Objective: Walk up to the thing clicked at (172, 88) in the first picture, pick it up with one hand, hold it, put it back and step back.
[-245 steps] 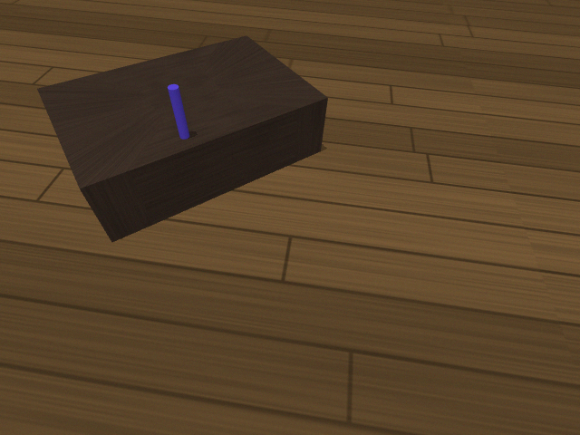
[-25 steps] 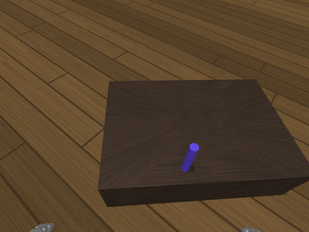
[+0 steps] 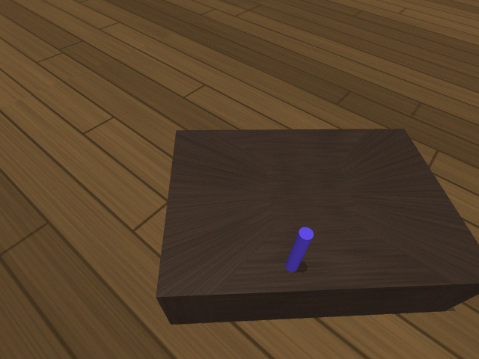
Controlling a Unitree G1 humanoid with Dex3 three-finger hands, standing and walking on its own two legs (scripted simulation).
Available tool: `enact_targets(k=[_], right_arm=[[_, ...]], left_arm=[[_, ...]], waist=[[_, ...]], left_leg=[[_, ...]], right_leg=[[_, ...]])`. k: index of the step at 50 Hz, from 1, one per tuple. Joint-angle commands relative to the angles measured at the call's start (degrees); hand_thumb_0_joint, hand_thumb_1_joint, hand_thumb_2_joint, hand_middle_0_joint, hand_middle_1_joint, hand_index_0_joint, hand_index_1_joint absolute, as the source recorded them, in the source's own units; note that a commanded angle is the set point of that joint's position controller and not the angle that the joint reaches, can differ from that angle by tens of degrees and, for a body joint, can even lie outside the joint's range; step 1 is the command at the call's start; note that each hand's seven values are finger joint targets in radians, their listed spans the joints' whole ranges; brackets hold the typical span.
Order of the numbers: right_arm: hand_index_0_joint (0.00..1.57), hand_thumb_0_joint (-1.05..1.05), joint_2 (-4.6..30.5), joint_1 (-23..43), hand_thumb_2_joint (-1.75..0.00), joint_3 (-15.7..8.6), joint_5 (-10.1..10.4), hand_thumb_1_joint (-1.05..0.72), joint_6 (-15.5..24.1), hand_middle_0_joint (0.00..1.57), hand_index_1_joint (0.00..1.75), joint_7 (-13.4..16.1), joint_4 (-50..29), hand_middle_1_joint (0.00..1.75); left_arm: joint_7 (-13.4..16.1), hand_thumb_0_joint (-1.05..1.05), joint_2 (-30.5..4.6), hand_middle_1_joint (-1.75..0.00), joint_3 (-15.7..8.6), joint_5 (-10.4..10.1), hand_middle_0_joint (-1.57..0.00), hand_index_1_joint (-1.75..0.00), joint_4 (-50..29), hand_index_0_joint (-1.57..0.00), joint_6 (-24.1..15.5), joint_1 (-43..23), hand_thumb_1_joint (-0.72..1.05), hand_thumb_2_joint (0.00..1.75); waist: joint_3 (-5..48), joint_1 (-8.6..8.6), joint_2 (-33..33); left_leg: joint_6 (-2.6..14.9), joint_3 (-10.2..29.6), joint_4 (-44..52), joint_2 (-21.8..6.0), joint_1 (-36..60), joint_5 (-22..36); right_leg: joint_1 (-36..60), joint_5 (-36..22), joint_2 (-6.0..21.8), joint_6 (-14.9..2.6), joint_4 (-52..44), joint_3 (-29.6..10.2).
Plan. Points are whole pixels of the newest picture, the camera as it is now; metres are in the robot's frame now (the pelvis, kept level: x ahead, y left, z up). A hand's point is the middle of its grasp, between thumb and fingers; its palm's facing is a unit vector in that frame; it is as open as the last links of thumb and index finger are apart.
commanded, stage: walk up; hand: right
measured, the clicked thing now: (298, 251) +0.46 -0.19 -0.34
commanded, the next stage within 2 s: stand in 0.18 s
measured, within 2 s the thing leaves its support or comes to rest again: neither
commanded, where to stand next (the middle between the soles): +0.05 +0.01 m, yaw +0 degrees
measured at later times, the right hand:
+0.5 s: hand out of the picture +0.08 -0.26 -0.15, palm faces +0.00 +0.94 -0.33, open 7.4 cm
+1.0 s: hand out of the picture +0.11 -0.26 -0.15, palm faces +0.00 +0.94 -0.33, open 7.4 cm
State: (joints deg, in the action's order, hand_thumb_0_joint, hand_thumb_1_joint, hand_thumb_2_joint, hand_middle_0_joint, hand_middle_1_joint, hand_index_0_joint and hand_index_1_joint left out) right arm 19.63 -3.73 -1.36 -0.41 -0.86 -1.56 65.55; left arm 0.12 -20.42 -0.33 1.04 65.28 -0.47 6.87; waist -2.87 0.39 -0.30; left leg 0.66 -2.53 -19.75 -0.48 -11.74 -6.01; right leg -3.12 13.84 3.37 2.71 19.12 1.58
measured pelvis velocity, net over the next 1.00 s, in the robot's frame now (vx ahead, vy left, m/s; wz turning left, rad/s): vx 0.03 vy -0.01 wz -0.01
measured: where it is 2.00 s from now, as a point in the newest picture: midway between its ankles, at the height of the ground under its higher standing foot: outside the picture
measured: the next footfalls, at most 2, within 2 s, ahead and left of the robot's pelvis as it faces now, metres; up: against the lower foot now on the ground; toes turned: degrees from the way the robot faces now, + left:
none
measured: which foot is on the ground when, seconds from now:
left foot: down 0.00-1.00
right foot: down 0.00-1.00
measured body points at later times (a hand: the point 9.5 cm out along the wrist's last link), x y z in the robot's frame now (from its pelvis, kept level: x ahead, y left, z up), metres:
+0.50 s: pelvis +0.01 -0.01 +0.00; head +0.03 -0.01 +0.45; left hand +0.08 +0.29 -0.14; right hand +0.08 -0.31 -0.13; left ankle +0.05 +0.11 -0.75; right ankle -0.04 -0.15 -0.75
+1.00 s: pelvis +0.03 -0.01 +0.00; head +0.04 -0.01 +0.45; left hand +0.10 +0.29 -0.13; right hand +0.11 -0.31 -0.13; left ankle +0.05 +0.11 -0.75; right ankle -0.04 -0.15 -0.75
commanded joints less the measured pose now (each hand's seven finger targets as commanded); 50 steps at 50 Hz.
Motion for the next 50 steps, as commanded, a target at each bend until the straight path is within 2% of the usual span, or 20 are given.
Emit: enact_targets(k=[1,4,6,8,9,10,15,16,18,20,24,26,28,30,36,38,39,43,47,50], right_arm=[[0.20,0.00,12.2,3.3,-0.90,-2.3,-0.1,-0.90,1.4,0.20,0.30,0.9,-4.0,0.30],[0.20,0.00,12.2,2.9,-0.90,-2.3,-0.2,-0.90,1.4,0.20,0.30,1.0,-3.9,0.30],[0.20,0.00,12.3,2.9,-0.90,-2.3,-0.1,-0.90,1.4,0.20,0.30,1.0,-4.0,0.30],[0.20,0.00,12.3,3.1,-0.90,-2.4,-0.2,-0.90,1.3,0.20,0.30,1.0,-4.1,0.30],[0.20,0.00,11.7,2.0,-0.90,-1.8,0.2,-0.90,1.8,0.20,0.30,1.2,-3.6,0.30],[0.20,0.00,12.2,2.1,-0.90,-1.9,0.1,-0.90,2.0,0.20,0.30,1.3,-3.4,0.30],[0.20,0.00,12.2,2.2,-0.90,-1.8,0.0,-0.90,2.5,0.20,0.30,1.4,-3.1,0.30],[0.20,0.00,11.9,2.1,-0.90,-1.6,-0.1,-0.90,2.6,0.20,0.30,1.3,-3.1,0.30],[0.20,0.00,12.3,2.0,-0.90,-1.7,0.0,-0.90,2.5,0.20,0.30,1.4,-2.9,0.30],[0.20,0.00,12.0,2.1,-0.90,-1.5,0.0,-0.90,2.5,0.20,0.30,1.5,-2.7,0.30],[0.20,0.00,12.1,1.7,-0.90,-1.5,0.1,-0.90,2.7,0.20,0.30,1.6,-2.5,0.30],[0.20,0.00,12.0,2.2,-0.90,-1.4,0.0,-0.90,2.7,0.20,0.30,1.7,-2.5,0.30],[0.20,0.00,12.1,1.5,-0.90,-1.3,0.1,-0.90,2.7,0.20,0.30,1.7,-2.4,0.30],[0.20,0.00,12.1,1.7,-0.90,-1.2,0.0,-0.90,2.7,0.20,0.30,1.8,-2.4,0.30],[0.20,0.00,12.2,2.0,-0.90,-1.2,0.1,-0.90,2.6,0.20,0.30,1.8,-2.6,0.30],[0.20,0.00,12.2,1.7,-0.90,-1.2,0.1,-0.90,2.5,0.20,0.30,1.9,-2.8,0.30],[0.20,0.00,11.9,1.8,-0.90,-1.1,0.0,-0.90,2.5,0.20,0.30,1.8,-2.7,0.30],[0.20,0.00,12.6,2.4,-0.90,-1.2,0.1,-0.90,2.5,0.20,0.30,1.8,-2.9,0.30],[0.20,0.00,12.0,2.2,-0.90,-1.2,0.0,-0.90,2.5,0.20,0.30,1.8,-3.2,0.30],[0.20,0.00,12.0,2.1,-0.90,-1.0,0.1,-0.90,2.6,0.20,0.30,1.9,-3.1,0.30]], left_arm=[[0.7,0.00,-12.5,-0.30,-2.1,-0.1,-0.20,-0.30,-3.5,-0.20,-1.5,-1.8,0.90,0.90],[0.7,0.00,-13.0,-0.30,-2.4,0.0,-0.20,-0.30,-3.7,-0.20,-1.5,-2.0,0.90,0.90],[0.7,0.00,-12.7,-0.30,-2.3,-0.1,-0.20,-0.30,-3.9,-0.20,-1.5,-2.4,0.90,0.90],[0.7,0.00,-12.7,-0.30,-2.4,0.1,-0.20,-0.30,-3.8,-0.20,-1.4,-2.4,0.90,0.90],[0.6,0.00,-11.9,-0.30,-2.1,-0.3,-0.20,-0.30,-3.4,-0.20,-1.2,-1.4,0.90,0.90],[0.4,0.00,-11.7,-0.30,-2.1,-0.3,-0.20,-0.30,-3.5,-0.20,-1.1,-1.9,0.90,0.90],[0.3,0.00,-12.0,-0.30,-2.2,-0.4,-0.20,-0.30,-4.1,-0.20,-1.4,-1.6,0.90,0.90],[0.4,0.00,-11.9,-0.30,-2.0,-0.4,-0.20,-0.30,-4.0,-0.20,-1.4,-1.8,0.90,0.90],[0.4,0.00,-12.3,-0.30,-2.2,-0.3,-0.20,-0.30,-4.2,-0.20,-1.3,-2.0,0.90,0.90],[0.3,0.00,-12.4,-0.30,-2.2,-0.3,-0.20,-0.30,-4.2,-0.20,-1.3,-1.6,0.90,0.90],[0.4,0.00,-12.1,-0.30,-2.1,-0.4,-0.20,-0.30,-4.5,-0.20,-1.3,-1.3,0.90,0.90],[0.4,0.00,-12.0,-0.30,-2.1,-0.4,-0.20,-0.30,-4.3,-0.20,-1.2,-1.1,0.90,0.90],[0.4,0.00,-12.0,-0.30,-2.1,-0.5,-0.20,-0.30,-4.5,-0.20,-1.2,-1.5,0.90,0.90],[0.4,0.00,-11.9,-0.30,-2.1,-0.5,-0.20,-0.30,-4.5,-0.20,-1.1,-1.3,0.90,0.90],[0.5,0.00,-12.0,-0.30,-2.1,-0.4,-0.20,-0.30,-4.4,-0.20,-1.1,-0.7,0.90,0.90],[0.5,0.00,-11.8,-0.30,-2.1,-0.4,-0.20,-0.30,-4.4,-0.20,-1.1,-1.1,0.90,0.90],[0.6,0.00,-12.0,-0.30,-2.2,-0.5,-0.20,-0.30,-4.5,-0.20,-1.1,-1.0,0.90,0.90],[0.5,0.00,-11.5,-0.30,-2.1,-0.5,-0.20,-0.30,-4.6,-0.20,-1.0,-0.8,0.90,0.90],[0.6,0.00,-12.1,-0.30,-2.3,-0.4,-0.20,-0.30,-5.0,-0.20,-1.2,-1.2,0.90,0.90],[0.6,0.00,-12.0,-0.30,-2.3,-0.5,-0.20,-0.30,-4.9,-0.20,-1.1,-1.3,0.90,0.90]], waist=[[4.5,-0.32,-0.9],[5.0,-0.47,-0.5],[4.1,-0.62,-0.9],[3.6,-0.62,-0.4],[4.0,-1.08,2.5],[2.6,-1.14,1.8],[4.8,-0.92,1.1],[3.5,-0.97,1.1],[3.7,-1.28,0.6],[3.7,-1.24,-0.2],[6.2,-0.95,-0.1],[5.0,-0.95,0.0],[5.8,-1.08,-0.2],[4.9,-0.99,-0.8],[5.3,-0.70,0.7],[5.3,-0.86,1.1],[4.9,-0.84,1.7],[4.4,-0.67,0.3],[6.6,-0.76,1.2],[5.7,-0.95,0.3]], left_leg=[[0.67,8.0,3.7,-7.0,5.5,1.0],[0.56,7.2,2.6,-6.7,6.2,2.4],[0.34,7.7,3.5,-6.5,5.5,0.3],[0.52,8.0,3.7,-6.8,4.9,-1.0],[0.41,7.9,4.2,-7.3,5.7,-1.8],[0.29,7.9,4.6,-7.2,5.6,-2.7],[0.19,7.2,2.8,-7.4,7.4,4.5],[-0.01,7.3,3.0,-7.4,6.3,5.4],[0.01,6.8,2.9,-7.1,6.2,2.7],[-0.10,7.0,3.2,-7.4,6.8,3.3],[0.07,6.4,1.7,-7.7,7.9,10.0],[-0.20,6.3,2.0,-7.6,7.5,8.3],[-0.04,6.0,1.7,-7.8,7.8,9.5],[-0.17,6.0,2.3,-7.6,7.5,7.5],[0.13,5.8,1.4,-7.9,8.3,11.1],[0.27,5.8,1.1,-7.8,7.8,10.3],[0.18,5.9,1.0,-7.8,8.0,12.2],[0.07,5.8,1.4,-7.7,8.0,9.4],[0.32,5.5,0.4,-7.9,9.1,13.0],[-0.08,5.6,1.4,-7.7,9.0,12.4]], right_leg=[[-4.4,-5.1,4.2,-3.41,-3.9,-3.1],[-4.6,-6.3,4.6,-3.50,-4.0,-3.5],[-5.1,-5.3,4.4,-3.44,-4.3,-3.4],[-5.1,-4.1,4.1,-3.54,-4.3,-3.2],[-5.7,-1.3,4.8,-3.45,-5.1,-4.0],[-7.0,0.2,4.7,-3.56,-5.2,-4.1],[-5.3,-4.5,5.1,-3.33,-5.2,-4.6],[-5.3,-4.9,5.0,-3.18,-5.3,-4.3],[-5.4,-3.5,5.1,-3.24,-5.8,-4.7],[-5.4,-3.9,5.0,-3.35,-5.5,-4.7],[-2.9,-9.8,5.2,-3.19,-4.8,-4.5],[-3.7,-8.1,4.9,-3.19,-5.0,-4.3],[-2.8,-9.9,5.2,-3.23,-5.0,-4.6],[-3.4,-7.9,5.0,-3.19,-5.3,-4.6],[-3.1,-11.3,5.0,-3.01,-4.7,-4.0],[-2.4,-11.5,5.2,-2.98,-5.1,-4.1],[-2.5,-13.6,5.2,-2.93,-4.6,-3.9],[-3.1,-10.5,5.0,-2.91,-5.6,-4.1],[-1.3,-15.0,5.3,-2.88,-4.6,-3.9],[-2.1,-13.0,5.1,-3.02,-4.9,-3.9]])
